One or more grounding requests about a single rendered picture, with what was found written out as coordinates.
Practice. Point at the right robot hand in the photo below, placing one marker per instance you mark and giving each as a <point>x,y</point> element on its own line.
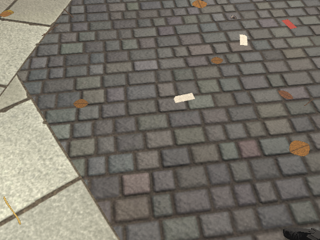
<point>293,233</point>

